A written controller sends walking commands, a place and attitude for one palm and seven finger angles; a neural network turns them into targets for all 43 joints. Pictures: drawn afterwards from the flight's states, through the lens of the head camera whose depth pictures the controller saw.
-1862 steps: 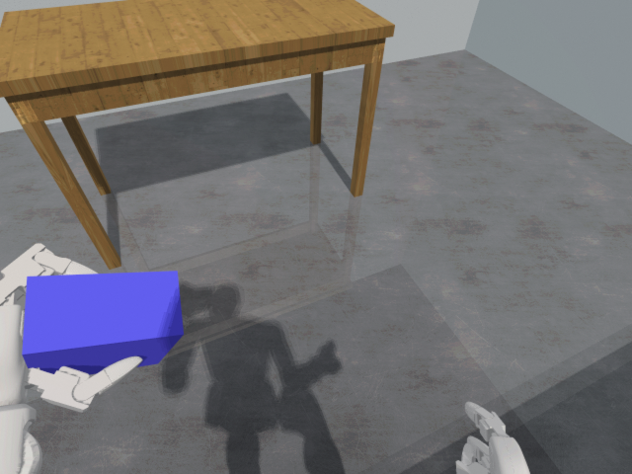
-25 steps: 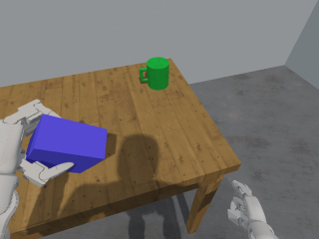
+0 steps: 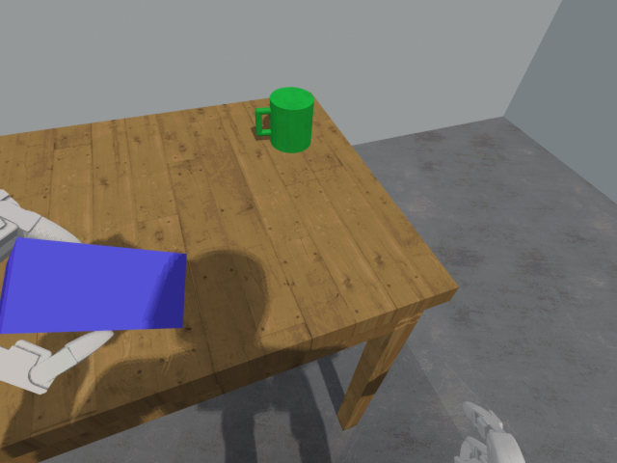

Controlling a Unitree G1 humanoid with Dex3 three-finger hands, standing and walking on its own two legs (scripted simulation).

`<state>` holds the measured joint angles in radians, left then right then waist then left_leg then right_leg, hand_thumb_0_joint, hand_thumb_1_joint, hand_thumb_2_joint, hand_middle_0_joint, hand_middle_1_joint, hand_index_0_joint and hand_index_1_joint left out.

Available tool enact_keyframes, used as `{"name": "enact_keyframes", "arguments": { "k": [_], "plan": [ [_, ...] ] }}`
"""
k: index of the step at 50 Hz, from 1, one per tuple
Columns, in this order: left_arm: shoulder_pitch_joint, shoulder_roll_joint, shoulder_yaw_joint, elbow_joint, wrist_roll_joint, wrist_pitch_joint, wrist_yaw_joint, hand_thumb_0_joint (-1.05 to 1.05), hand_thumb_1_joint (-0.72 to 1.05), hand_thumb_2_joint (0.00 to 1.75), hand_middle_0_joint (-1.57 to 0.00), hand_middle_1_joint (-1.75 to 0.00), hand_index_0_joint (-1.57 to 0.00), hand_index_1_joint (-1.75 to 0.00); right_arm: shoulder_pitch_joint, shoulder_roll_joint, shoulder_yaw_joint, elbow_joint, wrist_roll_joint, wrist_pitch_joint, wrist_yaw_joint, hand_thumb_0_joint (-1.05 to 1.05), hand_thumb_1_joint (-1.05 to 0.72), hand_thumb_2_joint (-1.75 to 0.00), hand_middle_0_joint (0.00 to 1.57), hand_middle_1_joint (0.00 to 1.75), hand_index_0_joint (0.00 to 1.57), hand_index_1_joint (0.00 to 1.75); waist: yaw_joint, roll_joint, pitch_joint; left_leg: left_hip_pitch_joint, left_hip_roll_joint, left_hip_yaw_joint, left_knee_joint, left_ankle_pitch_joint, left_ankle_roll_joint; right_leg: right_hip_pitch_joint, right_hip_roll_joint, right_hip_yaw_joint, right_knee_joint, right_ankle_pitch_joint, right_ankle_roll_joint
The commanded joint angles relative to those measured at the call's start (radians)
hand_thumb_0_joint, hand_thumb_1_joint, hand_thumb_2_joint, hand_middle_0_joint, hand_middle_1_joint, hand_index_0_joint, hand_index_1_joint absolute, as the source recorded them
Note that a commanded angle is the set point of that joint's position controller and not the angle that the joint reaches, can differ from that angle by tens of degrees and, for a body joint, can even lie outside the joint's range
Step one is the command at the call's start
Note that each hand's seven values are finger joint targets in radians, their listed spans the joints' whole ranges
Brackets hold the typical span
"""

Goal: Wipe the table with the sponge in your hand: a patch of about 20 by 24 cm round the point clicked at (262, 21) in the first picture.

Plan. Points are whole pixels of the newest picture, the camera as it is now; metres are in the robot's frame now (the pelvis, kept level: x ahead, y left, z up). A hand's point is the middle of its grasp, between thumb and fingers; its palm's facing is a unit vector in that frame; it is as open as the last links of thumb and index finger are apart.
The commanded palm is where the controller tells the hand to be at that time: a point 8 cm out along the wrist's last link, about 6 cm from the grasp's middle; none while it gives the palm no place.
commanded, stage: step back with the hand held close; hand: left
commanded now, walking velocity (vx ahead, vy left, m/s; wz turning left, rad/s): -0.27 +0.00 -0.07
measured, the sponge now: (112, 294) +0.23 +0.19 +0.18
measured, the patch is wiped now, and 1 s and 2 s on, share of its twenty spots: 1.00 1.00 1.00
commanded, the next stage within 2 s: stop stepping back and stand still in 0.70 s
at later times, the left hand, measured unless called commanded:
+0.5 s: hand (28, 402) +0.13 +0.19 +0.22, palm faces +0.24 -0.86 -0.44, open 10.2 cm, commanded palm +0.08 +0.27 +0.25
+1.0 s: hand out of the picture -0.04 +0.19 +0.24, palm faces +0.34 -0.86 -0.39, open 10.2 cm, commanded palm -0.09 +0.25 +0.25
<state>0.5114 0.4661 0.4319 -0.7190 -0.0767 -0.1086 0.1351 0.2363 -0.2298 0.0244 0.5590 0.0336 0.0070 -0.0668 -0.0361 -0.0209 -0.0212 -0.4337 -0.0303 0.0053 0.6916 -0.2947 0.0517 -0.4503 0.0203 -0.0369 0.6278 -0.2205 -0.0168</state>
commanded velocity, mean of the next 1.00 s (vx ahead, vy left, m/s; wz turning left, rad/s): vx -0.22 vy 0.02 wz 0.00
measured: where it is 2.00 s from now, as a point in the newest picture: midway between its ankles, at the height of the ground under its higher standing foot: outside the picture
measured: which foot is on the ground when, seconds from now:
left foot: down 0.00-0.34, up 0.36-0.44, down 0.46-0.80, up 0.82-1.00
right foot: down 0.00-0.00, up 0.02-0.20, down 0.22-0.48, up 0.50-0.74, down 0.76-1.00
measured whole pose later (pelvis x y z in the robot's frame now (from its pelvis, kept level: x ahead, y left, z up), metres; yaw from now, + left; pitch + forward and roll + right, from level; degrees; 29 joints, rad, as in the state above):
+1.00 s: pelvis -0.25 -0.02 -0.01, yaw -1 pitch +1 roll -1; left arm 0.41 0.49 0.42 -0.71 -0.08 -0.15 0.11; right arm 0.26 -0.23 0.01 0.57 0.05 -0.04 -0.06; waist -0.05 -0.03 -0.09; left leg -0.39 0.07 0.01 0.92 -0.43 0.01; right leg -0.49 -0.07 -0.06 0.69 -0.22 0.02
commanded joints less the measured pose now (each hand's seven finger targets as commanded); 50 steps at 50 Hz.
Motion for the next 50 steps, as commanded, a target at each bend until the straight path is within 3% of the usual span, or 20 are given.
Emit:
{"name": "enact_keyframes", "arguments": {
  "k": [1,4,7,10,12,15,18,19,22,24,26,29,34,37,38,40,41,44,48,50],
  "plan": [
    [-0.179,0.196,0.193,-0.285,0.013,-0.099,0.044,0.00,0.10,1.30,-1.20,-1.60,-1.20,-1.60,-0.114,-0.134,-0.060,-0.168,-0.027,-0.096,-0.007,0.00,-0.90,-0.90,0.20,0.30,0.20,0.30,0.040,0.300,-0.151,-0.090,0.300,-0.319,-0.390,-0.069,0.072,0.165,-0.040,0.065,0.221,-0.185,0.020],
    [-0.246,0.141,0.141,-0.164,0.004,-0.075,0.041,0.00,0.10,1.30,-1.20,-1.60,-1.20,-1.60,-0.063,-0.119,-0.066,-0.128,-0.025,-0.118,-0.004,0.00,-0.90,-0.90,0.20,0.30,0.20,0.30,0.028,0.214,-0.150,0.131,0.310,-0.283,-0.310,0.231,0.065,0.007,-0.036,0.063,0.202,-0.272,0.025],
    [-0.305,0.089,0.073,-0.022,0.004,-0.052,0.019,0.00,0.10,1.30,-1.20,-1.60,-1.20,-1.60,-0.063,-0.124,-0.060,-0.112,-0.011,-0.123,-0.001,0.00,-0.90,-0.90,0.20,0.30,0.20,0.30,0.029,0.137,-0.121,0.213,0.297,-0.236,-0.235,0.395,0.038,0.026,-0.038,0.050,-0.038,-0.158,0.035],
    [-0.368,0.060,0.008,0.010,0.011,-0.052,-0.006,0.00,0.10,1.30,-1.20,-1.60,-1.20,-1.60,-0.113,-0.128,-0.047,-0.115,-0.005,-0.120,0.000,0.00,-0.90,-0.90,0.20,0.30,0.20,0.30,0.029,0.139,-0.094,0.181,0.265,-0.208,-0.194,0.324,0.018,0.085,-0.060,0.061,-0.182,0.013,0.022],
    [-0.381,0.074,0.004,-0.015,0.009,-0.059,-0.012,0.00,0.10,1.30,-1.20,-1.60,-1.20,-1.60,-0.146,-0.121,-0.045,-0.124,0.000,-0.111,0.002,0.00,-0.90,-0.90,0.20,0.30,0.20,0.30,0.026,0.056,-0.108,0.127,0.219,-0.159,-0.113,0.206,-0.002,0.108,-0.137,0.114,-0.195,0.233,-0.008],
    [-0.260,0.115,0.044,-0.156,-0.004,-0.078,-0.009,0.00,0.10,1.30,-1.20,-1.60,-1.20,-1.60,-0.167,-0.112,-0.062,-0.170,0.014,-0.086,0.005,0.00,-0.90,-0.90,0.20,0.30,0.20,0.30,0.023,-0.035,-0.148,0.080,0.150,-0.116,-0.009,-0.073,-0.026,0.069,-0.222,0.164,-0.183,0.169,-0.067],
    [-0.127,0.234,0.178,-0.309,-0.016,-0.116,0.012,0.00,0.10,1.30,-1.20,-1.60,-1.20,-1.60,-0.163,-0.087,-0.058,-0.164,0.006,-0.064,0.010,0.00,-0.90,-0.90,0.20,0.30,0.20,0.30,0.026,-0.066,-0.195,0.111,0.084,-0.056,0.227,-0.085,-0.062,-0.007,-0.362,0.223,-0.252,0.182,-0.136],
    [-0.095,0.199,0.157,-0.332,-0.025,-0.118,0.011,0.00,0.10,1.30,-1.20,-1.60,-1.20,-1.60,-0.176,-0.057,-0.045,-0.170,0.006,-0.060,0.015,0.00,-0.90,-0.90,0.20,0.30,0.20,0.30,0.020,-0.076,-0.188,0.100,0.083,-0.057,0.252,-0.081,-0.062,-0.006,-0.366,0.214,-0.228,0.265,-0.135],
    [-0.089,0.210,0.196,-0.357,-0.033,-0.126,0.023,0.00,0.10,1.30,-1.20,-1.60,-1.20,-1.60,-0.172,-0.084,-0.057,-0.175,-0.001,-0.068,0.005,0.00,-0.90,-0.90,0.20,0.30,0.20,0.30,0.010,0.052,-0.147,0.053,0.160,-0.150,-0.079,-0.009,-0.033,0.022,-0.266,0.140,-0.053,0.288,-0.057],
    [-0.113,0.194,0.209,-0.345,-0.020,-0.137,0.037,0.00,0.10,1.30,-1.20,-1.60,-1.20,-1.60,-0.152,-0.120,-0.082,-0.165,-0.017,-0.089,-0.004,0.00,-0.90,-0.90,0.20,0.30,0.20,0.30,0.020,0.365,-0.178,0.075,0.351,-0.364,-0.312,0.294,0.049,-0.023,-0.045,0.024,0.242,-0.153,0.036],
    [-0.167,0.192,0.210,-0.271,-0.017,-0.143,0.046,0.00,0.10,1.30,-1.20,-1.60,-1.20,-1.60,-0.074,-0.101,-0.092,-0.109,-0.034,-0.127,0.002,0.00,-0.90,-0.90,0.20,0.30,0.20,0.30,0.008,0.348,-0.253,0.214,0.388,-0.349,-0.271,0.532,0.090,-0.130,-0.021,0.089,0.475,-0.393,0.039],
    [-0.216,0.164,0.196,-0.171,-0.010,-0.123,0.048,0.00,0.10,1.30,-1.20,-1.60,-1.20,-1.60,-0.020,-0.116,-0.110,-0.063,-0.022,-0.153,0.011,0.00,-0.90,-0.90,0.20,0.30,0.20,0.30,0.007,0.237,-0.300,0.393,0.363,-0.251,-0.189,0.836,0.091,-0.155,-0.009,0.095,0.431,-0.337,0.058],
    [-0.215,0.079,0.072,-0.115,-0.008,-0.095,0.015,0.00,0.10,1.30,-1.20,-1.60,-1.20,-1.60,-0.100,-0.123,-0.077,-0.106,-0.012,-0.168,0.024,0.00,-0.90,-0.90,0.20,0.30,0.20,0.30,0.018,0.246,-0.141,0.105,0.299,-0.215,-0.312,0.224,0.035,0.078,-0.014,0.036,0.092,-0.206,0.047],
    [-0.214,0.105,0.073,-0.144,0.002,-0.101,0.006,0.00,0.10,1.30,-1.20,-1.60,-1.20,-1.60,-0.118,-0.123,-0.066,-0.123,-0.006,-0.175,0.026,0.00,-0.90,-0.90,0.20,0.30,0.20,0.30,0.038,0.183,-0.116,-0.051,0.231,-0.151,-0.230,-0.188,-0.010,0.237,-0.036,-0.003,-0.142,-0.023,0.021],
    [-0.206,0.170,0.118,-0.173,0.015,-0.114,0.010,0.00,0.10,1.30,-1.20,-1.60,-1.20,-1.60,-0.122,-0.119,-0.064,-0.130,-0.010,-0.171,0.027,0.00,-0.90,-0.90,0.20,0.30,0.20,0.30,0.032,0.122,-0.113,-0.063,0.175,-0.109,-0.114,-0.252,-0.033,0.214,-0.099,0.037,-0.222,0.023,-0.012],
    [-0.226,0.197,0.119,-0.206,-0.002,-0.139,0.014,0.00,0.10,1.30,-1.20,-1.60,-1.20,-1.60,-0.147,-0.060,-0.048,-0.134,-0.001,-0.172,0.025,0.00,-0.90,-0.90,0.20,0.30,0.20,0.30,0.044,-0.219,-0.109,-0.092,0.020,0.023,0.519,-0.257,-0.101,0.050,-0.423,0.293,-0.386,0.238,-0.157],
    [-0.192,0.181,0.123,-0.182,-0.006,-0.126,0.004,0.00,0.10,1.30,-1.20,-1.60,-1.20,-1.60,-0.132,-0.076,-0.073,-0.116,0.019,-0.166,0.021,0.00,-0.90,-0.90,0.20,0.30,0.20,0.30,0.031,-0.263,-0.130,-0.052,0.060,-0.059,0.694,-0.200,-0.090,-0.035,-0.434,0.247,-0.373,0.185,-0.167],
    [-0.170,0.186,0.151,-0.183,-0.014,-0.078,0.003,0.00,0.10,1.30,-1.20,-1.60,-1.20,-1.60,-0.143,-0.048,-0.039,-0.157,0.022,-0.097,0.021,0.00,-0.90,-0.90,0.20,0.30,0.20,0.30,-0.020,-0.114,-0.136,0.073,0.130,-0.088,0.627,-0.118,-0.068,-0.175,-0.348,0.113,-0.249,-0.002,-0.111],
    [-0.254,0.162,0.124,-0.051,-0.017,-0.054,0.018,0.00,0.10,1.30,-1.20,-1.60,-1.20,-1.60,-0.141,-0.100,-0.050,-0.135,0.019,-0.089,-0.003,0.00,-0.90,-0.90,0.20,0.30,0.20,0.30,-0.006,-0.032,-0.046,0.189,0.127,-0.027,0.071,-0.155,-0.023,-0.227,-0.273,0.083,-0.153,-0.202,-0.044],
    [-0.294,0.165,0.129,-0.039,-0.019,-0.066,0.014,0.00,0.10,1.30,-1.20,-1.60,-1.20,-1.60,-0.093,-0.128,-0.054,-0.124,0.011,-0.106,-0.007,0.00,-0.90,-0.90,0.20,0.30,0.20,0.30,-0.007,0.137,-0.058,0.185,0.124,-0.007,-0.230,-0.136,0.002,-0.117,-0.166,0.056,0.027,-0.197,-0.013]
  ]
}}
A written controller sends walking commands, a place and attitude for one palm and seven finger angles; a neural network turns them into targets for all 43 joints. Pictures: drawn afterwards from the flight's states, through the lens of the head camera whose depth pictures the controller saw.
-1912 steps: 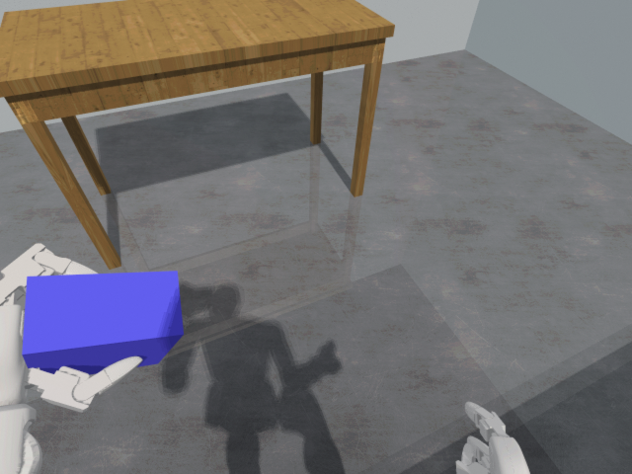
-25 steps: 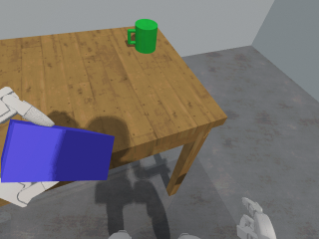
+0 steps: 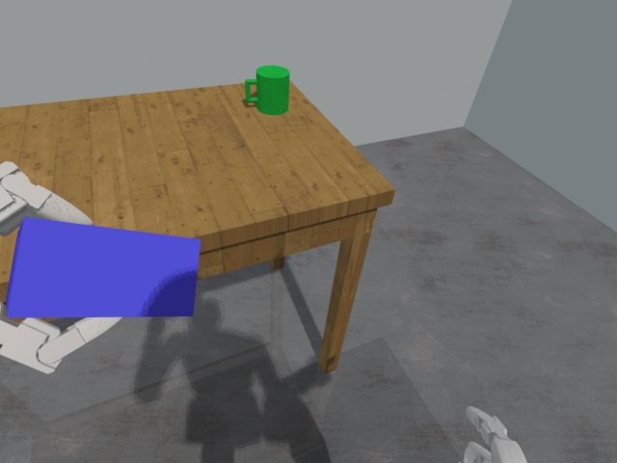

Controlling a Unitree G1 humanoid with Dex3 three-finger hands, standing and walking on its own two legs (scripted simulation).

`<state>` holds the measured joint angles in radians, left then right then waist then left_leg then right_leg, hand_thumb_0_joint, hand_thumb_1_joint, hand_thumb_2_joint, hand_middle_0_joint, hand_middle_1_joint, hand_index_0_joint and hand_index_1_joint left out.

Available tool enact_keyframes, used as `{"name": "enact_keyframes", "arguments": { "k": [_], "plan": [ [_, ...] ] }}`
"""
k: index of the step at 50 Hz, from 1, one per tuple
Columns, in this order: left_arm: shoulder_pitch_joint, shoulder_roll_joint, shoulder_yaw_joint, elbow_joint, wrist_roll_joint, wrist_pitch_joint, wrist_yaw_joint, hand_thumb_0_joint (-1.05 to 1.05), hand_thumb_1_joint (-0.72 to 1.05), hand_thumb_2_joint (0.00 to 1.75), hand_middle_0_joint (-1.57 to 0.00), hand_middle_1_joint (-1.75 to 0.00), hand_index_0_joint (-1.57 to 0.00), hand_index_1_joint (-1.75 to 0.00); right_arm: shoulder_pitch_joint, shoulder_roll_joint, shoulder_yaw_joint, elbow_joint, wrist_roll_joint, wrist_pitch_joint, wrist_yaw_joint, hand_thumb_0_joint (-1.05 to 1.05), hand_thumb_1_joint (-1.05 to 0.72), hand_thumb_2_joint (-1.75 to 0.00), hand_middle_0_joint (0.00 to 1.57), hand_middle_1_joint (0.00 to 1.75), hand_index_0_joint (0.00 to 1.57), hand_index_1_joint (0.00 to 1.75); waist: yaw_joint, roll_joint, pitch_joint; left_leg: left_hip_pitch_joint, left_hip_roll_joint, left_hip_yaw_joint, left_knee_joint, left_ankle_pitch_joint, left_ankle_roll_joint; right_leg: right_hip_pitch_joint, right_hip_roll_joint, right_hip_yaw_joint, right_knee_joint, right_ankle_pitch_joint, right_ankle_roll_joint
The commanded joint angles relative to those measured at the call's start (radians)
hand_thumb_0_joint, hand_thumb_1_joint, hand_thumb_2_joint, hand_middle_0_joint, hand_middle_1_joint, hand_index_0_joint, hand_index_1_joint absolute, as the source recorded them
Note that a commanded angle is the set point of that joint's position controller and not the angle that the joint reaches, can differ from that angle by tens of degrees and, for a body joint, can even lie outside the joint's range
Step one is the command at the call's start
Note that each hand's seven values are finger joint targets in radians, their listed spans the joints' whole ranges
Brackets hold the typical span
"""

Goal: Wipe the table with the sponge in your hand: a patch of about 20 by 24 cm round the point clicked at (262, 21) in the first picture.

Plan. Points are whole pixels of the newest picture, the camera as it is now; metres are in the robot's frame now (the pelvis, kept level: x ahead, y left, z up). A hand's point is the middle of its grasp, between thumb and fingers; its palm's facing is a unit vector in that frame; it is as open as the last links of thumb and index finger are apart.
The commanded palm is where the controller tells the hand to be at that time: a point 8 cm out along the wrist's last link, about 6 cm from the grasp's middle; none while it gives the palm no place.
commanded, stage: stop stepping back and stand still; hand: left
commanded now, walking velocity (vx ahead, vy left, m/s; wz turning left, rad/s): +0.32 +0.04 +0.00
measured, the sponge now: (123, 272) +0.22 +0.18 +0.22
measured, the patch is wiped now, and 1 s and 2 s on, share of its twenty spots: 1.00 1.00 1.00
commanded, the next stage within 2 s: stand and wait in 0.82 s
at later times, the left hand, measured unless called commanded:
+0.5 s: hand out of the picture +0.09 +0.22 +0.25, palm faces +0.42 -0.82 -0.38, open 10.2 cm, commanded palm +0.05 +0.26 +0.26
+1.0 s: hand out of the picture +0.09 +0.20 +0.27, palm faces +0.50 -0.78 -0.38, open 10.2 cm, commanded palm +0.04 +0.24 +0.26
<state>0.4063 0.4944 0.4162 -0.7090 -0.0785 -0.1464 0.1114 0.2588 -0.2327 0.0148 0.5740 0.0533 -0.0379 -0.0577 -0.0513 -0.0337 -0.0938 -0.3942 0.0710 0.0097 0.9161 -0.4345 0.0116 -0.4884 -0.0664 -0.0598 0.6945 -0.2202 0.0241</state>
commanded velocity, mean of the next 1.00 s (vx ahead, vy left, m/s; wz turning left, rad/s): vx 0.16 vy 0.01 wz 0.00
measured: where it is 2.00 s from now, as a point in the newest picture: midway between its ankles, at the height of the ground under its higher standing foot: outside the picture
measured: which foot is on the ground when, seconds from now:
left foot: up 0.00-0.00, down 0.02-0.24, up 0.26-0.46, down 0.48-1.00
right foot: down 0.00-0.02, up 0.04-0.22, down 0.24-1.00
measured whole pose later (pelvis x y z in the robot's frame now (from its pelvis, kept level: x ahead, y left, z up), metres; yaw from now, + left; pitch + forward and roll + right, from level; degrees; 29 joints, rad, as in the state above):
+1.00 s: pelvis -0.11 -0.04 +0.01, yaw +1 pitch -1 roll +0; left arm 0.37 0.46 0.44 -0.65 -0.06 -0.12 0.17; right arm 0.24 -0.19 0.02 0.62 0.03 -0.10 -0.06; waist 0.00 -0.01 -0.02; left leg -0.30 0.05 0.03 0.63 -0.30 -0.03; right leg -0.36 -0.01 -0.04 0.72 -0.40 0.00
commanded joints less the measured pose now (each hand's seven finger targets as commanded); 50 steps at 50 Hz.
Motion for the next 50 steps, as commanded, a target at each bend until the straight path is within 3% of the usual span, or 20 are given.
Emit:
{"name": "enact_keyframes", "arguments": {
  "k": [1,2,4,7,9,11,12,13,15,22,24,27,33,35,40,42,43,44,45,50],
  "plan": [
    [-0.220,0.148,0.152,-0.063,-0.019,-0.032,0.036,0.00,0.10,1.30,-1.20,-1.60,-1.20,-1.60,-0.108,-0.148,-0.056,-0.150,-0.011,-0.069,-0.014,0.00,-0.90,-0.90,0.20,0.30,0.20,0.30,0.017,0.299,0.016,0.105,0.096,-0.131,-0.575,-0.073,0.090,-0.075,0.019,0.031,0.147,-0.245,-0.026],
    [-0.266,0.152,0.149,-0.090,-0.014,-0.036,0.029,0.00,0.10,1.30,-1.20,-1.60,-1.20,-1.60,-0.100,-0.149,-0.064,-0.153,-0.007,-0.079,-0.007,0.00,-0.90,-0.90,0.20,0.30,0.20,0.30,0.014,0.396,0.018,0.066,0.180,-0.234,-0.653,-0.018,0.148,-0.112,0.111,-0.009,0.416,-0.285,0.007],
    [-0.330,0.172,0.142,-0.146,0.021,-0.050,0.039,0.00,0.10,1.30,-1.20,-1.60,-1.20,-1.60,-0.118,-0.098,-0.054,-0.142,-0.014,-0.099,0.003,0.00,-0.90,-0.90,0.20,0.30,0.20,0.30,-0.007,0.429,-0.005,0.062,0.245,-0.392,-0.629,0.017,0.231,-0.233,0.040,0.094,0.668,-0.275,-0.001],
    [-0.258,0.078,0.066,-0.049,0.024,-0.052,0.022,0.00,0.10,1.30,-1.20,-1.60,-1.20,-1.60,-0.122,-0.094,-0.037,-0.077,-0.002,-0.124,0.034,0.00,-0.90,-0.90,0.20,0.30,0.20,0.30,0.046,0.173,0.093,-0.108,0.221,-0.210,-0.569,-0.100,0.169,-0.059,-0.016,0.119,0.389,-0.218,-0.022],
    [-0.267,0.070,0.053,-0.027,0.013,-0.039,0.021,0.00,0.10,1.30,-1.20,-1.60,-1.20,-1.60,-0.110,-0.116,-0.032,-0.089,-0.013,-0.129,0.016,0.00,-0.90,-0.90,0.20,0.30,0.20,0.30,0.055,0.187,0.086,-0.148,0.165,-0.150,-0.467,-0.150,0.120,0.170,0.018,0.054,0.059,-0.194,-0.020],
    [-0.291,0.062,0.030,0.005,0.032,-0.011,0.010,0.00,0.10,1.30,-1.20,-1.60,-1.20,-1.60,-0.135,-0.120,-0.028,-0.102,-0.020,-0.114,0.012,0.00,-0.90,-0.90,0.20,0.30,0.20,0.30,0.072,0.007,0.067,-0.206,0.017,-0.022,-0.099,-0.197,0.070,0.335,0.046,0.013,-0.226,-0.055,-0.039],
    [-0.318,0.097,0.043,-0.001,0.034,-0.008,0.002,0.00,0.10,1.30,-1.20,-1.60,-1.20,-1.60,-0.157,-0.107,-0.037,-0.106,-0.014,-0.102,0.013,0.00,-0.90,-0.90,0.20,0.30,0.20,0.30,0.058,-0.243,0.047,-0.254,-0.082,0.067,0.263,-0.156,0.044,0.307,-0.109,0.249,-0.374,-0.099,-0.105],
    [-0.337,0.135,0.057,0.023,0.031,-0.005,-0.003,0.00,0.10,1.30,-1.20,-1.60,-1.20,-1.60,-0.174,-0.115,-0.039,-0.107,-0.009,-0.099,0.009,0.00,-0.90,-0.90,0.20,0.30,0.20,0.30,0.028,-0.283,0.044,-0.244,-0.089,-0.036,0.483,-0.059,0.027,0.141,-0.257,0.504,-0.499,-0.175,-0.146],
    [-0.346,0.148,0.096,-0.014,0.009,-0.029,-0.015,0.00,0.10,1.30,-1.20,-1.60,-1.20,-1.60,-0.155,-0.104,-0.038,-0.063,-0.008,-0.093,0.010,0.00,-0.90,-0.90,0.20,0.30,0.20,0.30,0.022,-0.115,0.083,-0.211,-0.025,-0.077,0.477,0.082,0.013,-0.004,-0.256,0.566,-0.563,-0.472,-0.183],
    [-0.138,0.122,0.119,-0.150,-0.014,-0.033,0.042,0.00,0.10,1.30,-1.20,-1.60,-1.20,-1.60,-0.157,-0.059,-0.007,-0.112,-0.020,-0.090,-0.024,0.00,-0.90,-0.90,0.20,0.30,0.20,0.30,0.026,0.083,-0.094,0.247,-0.039,0.085,-0.458,-0.037,0.064,0.024,-0.086,0.136,-0.217,-0.446,-0.114],
    [-0.196,0.113,0.114,-0.189,-0.006,-0.048,0.057,0.00,0.10,1.30,-1.20,-1.60,-1.20,-1.60,-0.148,-0.105,-0.022,-0.134,-0.029,-0.112,-0.026,0.00,-0.90,-0.90,0.20,0.30,0.20,0.30,0.023,0.449,-0.063,0.306,0.243,-0.366,-0.696,-0.187,0.191,-0.143,0.096,-0.032,0.306,-0.354,-0.024],
    [-0.203,0.122,0.115,-0.024,0.021,-0.031,0.050,0.00,0.10,1.30,-1.20,-1.60,-1.20,-1.60,-0.114,-0.091,-0.034,-0.088,-0.011,-0.134,0.003,0.00,-0.90,-0.90,0.20,0.30,0.20,0.30,0.022,0.153,0.008,0.221,0.252,-0.327,-0.640,0.021,0.223,-0.222,0.009,0.091,0.444,-0.238,-0.020],
    [-0.125,0.061,0.058,0.036,0.017,0.002,0.032,0.00,0.10,1.30,-1.20,-1.60,-1.20,-1.60,-0.178,-0.113,-0.023,-0.135,-0.024,-0.090,-0.001,0.00,-0.90,-0.90,0.20,0.30,0.20,0.30,0.062,0.129,0.096,-0.182,0.061,-0.047,-0.364,-0.215,0.077,0.378,0.072,-0.038,-0.212,-0.131,-0.044],
    [-0.147,0.106,0.067,0.012,0.015,-0.001,0.017,0.00,0.10,1.30,-1.20,-1.60,-1.20,-1.60,-0.175,-0.101,-0.045,-0.138,-0.016,-0.072,0.005,0.00,-0.90,-0.90,0.20,0.30,0.20,0.30,0.050,-0.241,0.059,-0.279,-0.055,0.035,0.169,-0.104,0.028,0.341,-0.262,0.513,-0.490,-0.316,-0.183],
    [-0.197,0.147,0.125,-0.210,0.000,-0.031,0.034,0.00,0.10,1.30,-1.20,-1.60,-1.20,-1.60,-0.180,-0.075,-0.039,-0.111,-0.021,-0.069,0.005,0.00,-0.90,-0.90,0.20,0.30,0.20,0.30,0.019,-0.083,0.020,0.196,0.058,-0.052,-0.140,0.023,0.042,-0.063,-0.233,0.251,-0.381,-0.421,-0.168],
    [-0.136,0.128,0.123,-0.254,-0.005,-0.035,0.054,0.00,0.10,1.30,-1.20,-1.60,-1.20,-1.60,-0.193,-0.099,-0.030,-0.123,-0.039,-0.067,-0.015,0.00,-0.90,-0.90,0.20,0.30,0.20,0.30,0.019,0.227,0.018,0.214,0.048,-0.130,-0.493,-0.095,0.061,-0.050,-0.047,0.086,-0.107,-0.420,-0.094],
    [-0.129,0.109,0.118,-0.288,-0.004,-0.040,0.066,0.00,0.10,1.30,-1.20,-1.60,-1.20,-1.60,-0.198,-0.129,-0.041,-0.145,-0.044,-0.073,-0.018,0.00,-0.90,-0.90,0.20,0.30,0.20,0.30,0.035,0.506,0.016,0.206,0.195,-0.383,-0.704,-0.277,0.106,-0.076,0.063,-0.006,0.153,-0.357,-0.044],
    [-0.192,0.124,0.127,-0.304,0.009,-0.051,0.080,0.00,0.10,1.30,-1.20,-1.60,-1.20,-1.60,-0.182,-0.093,-0.031,-0.139,-0.039,-0.089,-0.015,0.00,-0.90,-0.90,0.20,0.30,0.20,0.30,0.027,0.488,0.049,0.100,0.268,-0.473,-0.783,-0.315,0.170,-0.071,0.076,0.057,0.320,-0.318,-0.032],
    [-0.213,0.157,0.173,-0.251,0.025,-0.055,0.085,0.00,0.10,1.30,-1.20,-1.60,-1.20,-1.60,-0.204,-0.099,-0.051,-0.128,-0.043,-0.106,-0.015,0.00,-0.90,-0.90,0.20,0.30,0.20,0.30,0.073,0.319,-0.010,0.077,0.223,-0.321,-0.713,-0.093,0.154,0.018,0.041,0.081,0.324,-0.277,-0.028],
    [-0.156,0.071,0.096,0.044,0.024,-0.018,0.062,0.00,0.10,1.30,-1.20,-1.60,-1.20,-1.60,-0.156,-0.090,-0.032,-0.096,-0.020,-0.109,-0.002,0.00,-0.90,-0.90,0.20,0.30,0.20,0.30,0.045,0.029,0.041,0.029,0.059,-0.068,-0.349,0.185,0.039,0.306,0.018,0.080,-0.327,0.040,-0.033]
  ]
}}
